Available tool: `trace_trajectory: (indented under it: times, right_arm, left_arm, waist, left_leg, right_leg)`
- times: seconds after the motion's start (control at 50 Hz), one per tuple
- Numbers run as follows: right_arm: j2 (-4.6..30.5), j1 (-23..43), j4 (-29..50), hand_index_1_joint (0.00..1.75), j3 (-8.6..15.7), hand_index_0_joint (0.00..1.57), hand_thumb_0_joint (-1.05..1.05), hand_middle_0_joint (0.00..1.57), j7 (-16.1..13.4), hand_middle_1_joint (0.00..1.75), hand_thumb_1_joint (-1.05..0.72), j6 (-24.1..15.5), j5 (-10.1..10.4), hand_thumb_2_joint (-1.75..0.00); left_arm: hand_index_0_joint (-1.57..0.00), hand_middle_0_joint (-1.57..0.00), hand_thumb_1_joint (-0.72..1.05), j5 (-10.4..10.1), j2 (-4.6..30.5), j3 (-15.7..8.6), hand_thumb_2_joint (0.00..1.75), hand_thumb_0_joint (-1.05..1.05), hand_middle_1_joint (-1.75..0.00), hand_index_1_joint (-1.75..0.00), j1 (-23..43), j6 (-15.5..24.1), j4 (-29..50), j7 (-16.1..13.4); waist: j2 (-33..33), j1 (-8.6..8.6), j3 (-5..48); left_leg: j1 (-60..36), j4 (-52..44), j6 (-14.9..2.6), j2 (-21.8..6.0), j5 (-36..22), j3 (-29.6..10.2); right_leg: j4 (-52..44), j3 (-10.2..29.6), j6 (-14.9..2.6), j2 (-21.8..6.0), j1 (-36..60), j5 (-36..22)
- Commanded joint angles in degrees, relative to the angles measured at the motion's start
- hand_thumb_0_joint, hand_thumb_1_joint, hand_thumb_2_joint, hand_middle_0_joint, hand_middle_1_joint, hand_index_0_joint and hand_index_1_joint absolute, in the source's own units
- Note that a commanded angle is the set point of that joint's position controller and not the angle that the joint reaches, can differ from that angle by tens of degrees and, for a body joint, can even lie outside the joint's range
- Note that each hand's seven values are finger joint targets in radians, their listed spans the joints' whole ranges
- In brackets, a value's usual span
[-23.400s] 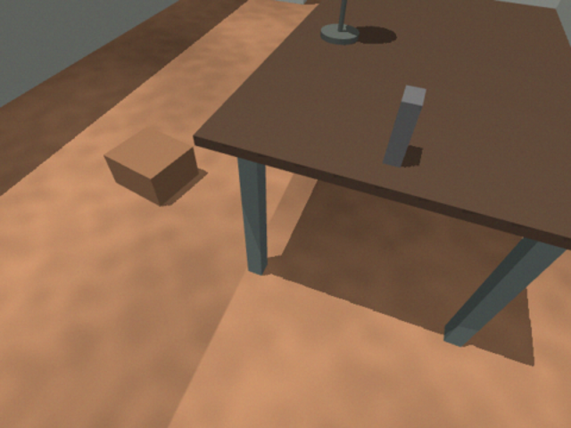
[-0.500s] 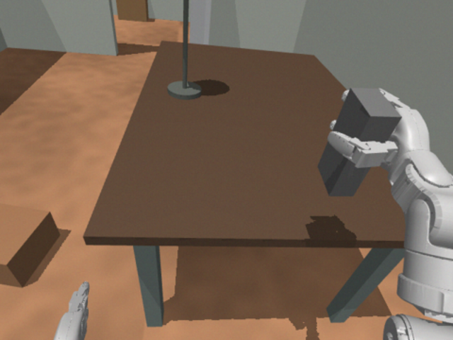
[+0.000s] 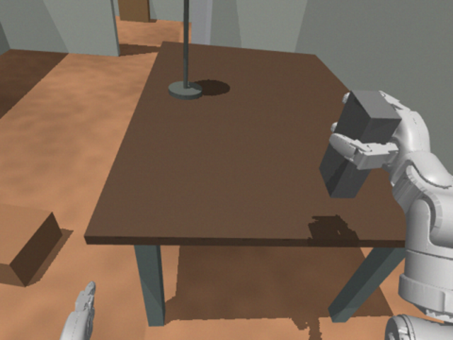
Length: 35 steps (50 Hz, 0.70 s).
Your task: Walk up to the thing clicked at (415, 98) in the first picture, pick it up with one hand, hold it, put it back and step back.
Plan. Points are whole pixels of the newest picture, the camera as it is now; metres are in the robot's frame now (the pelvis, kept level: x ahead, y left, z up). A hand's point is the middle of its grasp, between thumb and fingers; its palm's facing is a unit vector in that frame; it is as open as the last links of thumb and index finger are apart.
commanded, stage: hold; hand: right
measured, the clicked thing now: (352, 148) +0.34 -0.18 +0.24
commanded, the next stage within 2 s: crouch in 0.96 s
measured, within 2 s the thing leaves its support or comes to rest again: neither
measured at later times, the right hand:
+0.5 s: hand (353, 125) +0.34 -0.17 +0.28, palm faces +0.09 +1.00 -0.01, open 10.1 cm
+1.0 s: hand (355, 125) +0.33 -0.16 +0.29, palm faces +0.10 +0.99 -0.03, open 10.1 cm
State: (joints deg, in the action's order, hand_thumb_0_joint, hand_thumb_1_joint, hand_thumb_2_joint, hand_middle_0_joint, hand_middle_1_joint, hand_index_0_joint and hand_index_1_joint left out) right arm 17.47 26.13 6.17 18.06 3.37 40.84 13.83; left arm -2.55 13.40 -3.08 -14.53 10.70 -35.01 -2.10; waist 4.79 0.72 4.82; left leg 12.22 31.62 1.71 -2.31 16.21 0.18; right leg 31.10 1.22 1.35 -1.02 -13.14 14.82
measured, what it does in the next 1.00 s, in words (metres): stands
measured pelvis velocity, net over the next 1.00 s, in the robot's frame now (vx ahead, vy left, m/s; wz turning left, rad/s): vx -0.01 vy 0.00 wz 0.00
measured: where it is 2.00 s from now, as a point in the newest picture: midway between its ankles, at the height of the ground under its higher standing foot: outside the picture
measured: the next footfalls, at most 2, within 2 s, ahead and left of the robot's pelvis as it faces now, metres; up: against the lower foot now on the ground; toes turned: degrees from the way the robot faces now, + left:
none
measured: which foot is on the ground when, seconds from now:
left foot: down 0.00-1.00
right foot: down 0.00-1.00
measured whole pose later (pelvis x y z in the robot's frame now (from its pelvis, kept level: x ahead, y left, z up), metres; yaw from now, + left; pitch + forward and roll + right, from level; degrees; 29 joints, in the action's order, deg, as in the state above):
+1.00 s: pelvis -0.01 +0.00 +0.00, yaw +0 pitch -3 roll +0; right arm 17.5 29.6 5.1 17.5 2.7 40.6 13.5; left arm -2.4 13.7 -1.9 -15.3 11.8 -35.1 -2.4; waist 4.7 0.8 4.5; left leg 12.6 31.8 1.4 -2.0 15.8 0.3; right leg 31.0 1.4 1.7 -1.3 -13.4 14.3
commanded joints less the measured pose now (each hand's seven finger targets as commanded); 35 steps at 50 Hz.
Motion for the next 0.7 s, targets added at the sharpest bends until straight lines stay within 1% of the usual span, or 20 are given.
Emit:
trace_trajectory:
  times: [0.0,0.06,0.08,0.1,0.12,0.16,0.18,0.22,0.26,0.3,0.34,0.38,0.4,0.46,0.52,0.54,0.56,0.58,0.62,0.68]
  right_arm:
    - [12.8,28.4,15.1,1.40,4.4,1.29,0.00,1.24,-0.2,1.40,-0.08,-5.8,0.8,-1.26]
    - [12.9,27.5,13.1,1.41,3.9,1.30,0.00,1.25,0.0,1.41,-0.09,-6.1,0.4,-1.28]
    - [11.8,27.5,12.7,1.41,3.2,1.30,0.00,1.25,0.1,1.41,-0.09,-6.0,0.6,-1.28]
    - [12.7,29.3,15.7,1.41,3.4,1.30,0.00,1.25,0.0,1.41,-0.08,-6.1,0.7,-1.28]
    - [12.1,29.4,15.0,1.40,3.3,1.29,0.00,1.24,-0.1,1.40,-0.08,-5.8,0.5,-1.27]
    - [11.8,29.0,14.8,1.43,2.7,1.32,0.00,1.27,0.0,1.43,-0.11,-5.4,0.6,-1.29]
    - [12.0,28.8,14.0,1.43,2.9,1.32,0.00,1.27,0.0,1.43,-0.13,-5.4,0.4,-1.30]
    - [12.4,30.8,14.3,1.43,2.9,1.32,0.00,1.27,-0.1,1.43,-0.11,-5.2,0.5,-1.30]
    - [12.2,29.2,12.0,1.43,3.4,1.32,0.00,1.27,-0.2,1.43,-0.11,-4.9,0.5,-1.29]
    - [12.6,29.2,9.9,1.44,4.0,1.33,0.00,1.27,-0.3,1.44,-0.10,-4.6,0.7,-1.30]
    - [13.9,32.3,11.3,1.43,4.6,1.32,0.00,1.27,-0.6,1.43,-0.10,-4.8,0.6,-1.30]
    - [14.4,31.8,11.1,1.43,5.0,1.32,0.00,1.27,-0.7,1.43,-0.09,-5.1,0.4,-1.30]
    - [14.0,30.1,9.3,1.42,5.4,1.31,0.00,1.26,-0.7,1.42,-0.09,-5.0,0.3,-1.28]
    - [13.6,29.3,9.9,1.43,5.0,1.32,0.00,1.26,-0.7,1.43,-0.08,-5.0,0.4,-1.29]
    - [12.3,30.3,11.6,1.41,3.4,1.30,0.00,1.25,-0.5,1.41,-0.06,-4.9,0.0,-1.28]
    - [11.3,29.4,11.3,1.42,2.9,1.31,0.00,1.26,-0.4,1.42,-0.06,-4.6,0.3,-1.29]
    - [11.5,29.4,11.4,1.43,2.5,1.31,0.00,1.26,-0.3,1.43,-0.05,-4.3,0.2,-1.30]
    - [12.5,30.2,12.9,1.43,3.5,1.32,0.00,1.26,-0.3,1.43,-0.08,-4.4,0.3,-1.29]
    - [11.8,30.4,12.7,1.43,2.4,1.32,0.00,1.27,0.0,1.43,-0.10,-4.1,0.1,-1.30]
    - [12.7,30.0,11.2,1.44,3.7,1.32,0.00,1.27,-0.1,1.44,-0.09,-3.8,0.5,-1.30]
  left_arm:
    - [-0.03,-0.04,-0.57,-0.3,7.0,-2.5,0.07,0.00,-0.04,-0.05,8.6,3.9,10.9,0.0]
    - [-0.03,-0.04,-0.57,-0.3,5.3,-1.0,0.07,0.00,-0.04,-0.05,7.6,4.1,10.0,0.2]
    - [-0.03,-0.04,-0.58,-0.4,5.2,-1.1,0.08,0.00,-0.04,-0.05,7.9,4.1,9.7,0.3]
    - [-0.03,-0.04,-0.57,-0.3,6.2,-2.3,0.07,0.00,-0.04,-0.05,7.9,4.2,9.4,0.2]
    - [-0.03,-0.04,-0.58,-0.1,5.3,-0.7,0.08,0.00,-0.04,-0.05,7.4,4.4,9.7,0.3]
    - [-0.03,-0.04,-0.57,-0.2,6.3,-2.1,0.07,0.00,-0.04,-0.05,7.6,4.5,8.5,0.3]
    - [-0.03,-0.04,-0.58,-0.1,5.9,-1.3,0.08,0.00,-0.04,-0.06,8.1,4.5,8.6,0.3]
    - [-0.03,-0.04,-0.58,-0.1,7.2,-2.7,0.07,0.00,-0.04,-0.05,9.1,4.8,9.4,0.0]
    - [-0.03,-0.04,-0.58,0.0,5.3,-0.6,0.08,0.00,-0.04,-0.05,9.2,4.6,7.8,0.2]
    - [-0.03,-0.04,-0.58,-0.1,6.6,-1.7,0.07,0.00,-0.04,-0.05,10.3,4.7,9.7,-0.1]
    - [-0.03,-0.04,-0.57,0.0,7.9,-2.8,0.07,0.00,-0.04,-0.05,9.8,4.6,11.1,-0.3]
    - [-0.03,-0.04,-0.57,0.0,6.8,-1.9,0.07,0.00,-0.04,-0.05,8.9,4.3,9.9,-0.4]
    - [-0.03,-0.04,-0.58,0.1,6.2,-1.3,0.08,0.00,-0.04,-0.05,7.8,4.2,9.8,-0.4]
    - [-0.03,-0.04,-0.58,-0.1,5.7,-0.6,0.08,0.00,-0.04,-0.05,8.6,3.8,11.4,-0.1]
    - [-0.03,-0.04,-0.58,-0.2,5.1,-0.3,0.08,0.00,-0.04,-0.05,8.3,3.4,10.7,0.2]
    - [-0.03,-0.04,-0.57,-0.4,6.1,-1.7,0.07,0.00,-0.04,-0.05,8.0,3.5,9.7,0.3]
    - [-0.03,-0.04,-0.57,-0.4,6.3,-1.8,0.07,0.00,-0.04,-0.05,7.8,3.4,9.8,0.4]
    - [-0.03,-0.04,-0.57,-0.4,6.0,-0.9,0.07,0.00,-0.04,-0.05,8.3,3.4,10.0,0.7]
    - [-0.03,-0.04,-0.57,-0.4,5.0,-0.1,0.07,0.00,-0.04,-0.05,8.4,3.4,10.0,0.8]
    - [-0.03,-0.04,-0.58,-0.2,6.8,-1.7,0.07,0.00,-0.04,-0.05,7.8,3.7,10.8,0.5]
  waist:
    - [-4.5,-0.07,9.2]
    - [-3.3,-0.38,8.5]
    - [-3.1,-0.54,8.6]
    - [-1.1,-0.50,8.8]
    - [-2.1,-0.69,9.9]
    - [-0.8,-0.75,9.8]
    - [-1.9,-0.45,9.6]
    - [-1.7,-0.52,10.2]
    - [-3.2,0.48,9.4]
    - [-4.9,0.32,9.6]
    - [-5.3,-0.13,11.2]
    - [-4.5,0.64,10.6]
    - [-5.9,0.24,11.6]
    - [-6.1,0.85,10.5]
    - [-3.7,0.45,9.0]
    - [-3.3,0.00,7.9]
    - [-2.1,-0.12,8.1]
    - [-1.5,0.43,8.1]
    - [-2.8,-0.07,7.8]
    - [-4.8,-0.81,9.3]
  left_leg:
    - [1.5,-6.2,-1.34,2.4,-6.0,3.6]
    - [2.0,-6.1,-1.39,2.4,-6.7,3.4]
    - [2.2,-5.8,-1.38,2.5,-7.0,3.4]
    - [2.3,-6.0,-1.45,2.3,-6.7,3.3]
    - [1.8,-5.9,-1.35,2.3,-7.7,3.2]
    - [2.4,-5.7,-1.51,2.4,-7.6,3.3]
    - [1.9,-5.9,-1.44,2.3,-7.6,3.3]
    - [2.0,-5.9,-1.52,2.5,-6.6,3.6]
    - [1.3,-6.1,-1.38,2.4,-6.5,3.7]
    - [1.1,-6.2,-1.21,2.4,-6.6,3.7]
    - [0.7,-5.9,-1.22,2.4,-7.4,3.6]
    - [0.4,-5.9,-1.24,2.2,-7.9,3.5]
    - [-0.1,-5.9,-1.02,2.0,-9.4,3.3]
    - [-0.3,-5.9,-0.93,1.9,-9.7,3.2]
    - [1.0,-6.3,-1.21,2.1,-7.6,3.1]
    - [1.8,-6.4,-1.36,2.4,-6.8,3.3]
    - [1.7,-6.4,-1.47,2.4,-6.9,3.3]
    - [1.6,-6.4,-1.51,2.3,-6.4,3.3]
    - [2.1,-6.6,-1.46,2.4,-5.9,3.3]
    - [1.6,-6.7,-1.18,2.4,-6.8,3.4]
  right_leg:
    - [-4.7,-1.4,-1.95,1.7,4.9,-5.6]
    - [-4.7,-1.3,-1.86,1.7,4.9,-6.4]
    - [-4.6,-1.4,-1.74,1.5,5.1,-6.7]
    - [-4.6,-1.6,-1.76,1.6,5.2,-6.2]
    - [-4.2,-1.5,-1.78,1.6,6.0,-7.3]
    - [-4.4,-1.4,-1.59,1.5,6.3,-7.2]
    - [-4.3,-1.3,-1.72,1.7,5.7,-7.3]
    - [-4.6,-1.0,-1.59,1.4,6.1,-6.3]
    - [-4.5,-1.0,-1.74,1.6,4.7,-6.5]
    - [-4.6,-1.1,-1.88,1.5,4.9,-6.3]
    - [-4.2,-1.2,-1.93,1.7,5.8,-7.1]
    - [-4.0,-1.5,-1.87,1.9,5.4,-7.6]
    - [-3.5,-1.6,-2.09,2.0,5.9,-9.0]
    - [-3.4,-1.9,-2.11,2.2,4.6,-9.2]
    - [-4.1,-1.9,-2.00,2.1,4.6,-7.3]
    - [-4.7,-1.8,-1.83,1.7,4.7,-6.5]
    - [-4.9,-1.6,-1.70,1.7,4.9,-6.6]
    - [-4.9,-1.6,-1.66,1.7,4.5,-6.2]
    - [-4.9,-1.6,-1.74,1.6,4.5,-5.8]
    - [-4.6,-1.4,-1.97,1.7,5.6,-6.3]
